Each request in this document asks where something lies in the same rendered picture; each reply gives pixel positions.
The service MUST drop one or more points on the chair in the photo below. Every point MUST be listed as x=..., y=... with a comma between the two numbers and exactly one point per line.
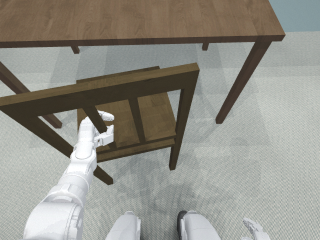
x=143, y=117

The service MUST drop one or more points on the right robot hand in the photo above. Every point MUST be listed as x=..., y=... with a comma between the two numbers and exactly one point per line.
x=255, y=229

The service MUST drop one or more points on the right robot shin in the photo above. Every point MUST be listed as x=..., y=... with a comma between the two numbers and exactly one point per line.
x=190, y=212

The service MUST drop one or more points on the right robot thigh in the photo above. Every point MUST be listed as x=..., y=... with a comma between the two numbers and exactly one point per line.
x=197, y=227

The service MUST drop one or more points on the robot left forearm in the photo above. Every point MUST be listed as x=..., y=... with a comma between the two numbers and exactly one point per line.
x=75, y=182

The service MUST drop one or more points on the table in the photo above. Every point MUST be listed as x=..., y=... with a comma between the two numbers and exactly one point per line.
x=76, y=23

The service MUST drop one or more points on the left robot hand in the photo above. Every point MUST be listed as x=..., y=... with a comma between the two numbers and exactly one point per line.
x=88, y=132

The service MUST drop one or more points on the left robot upper arm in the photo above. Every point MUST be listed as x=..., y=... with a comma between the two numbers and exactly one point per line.
x=56, y=221

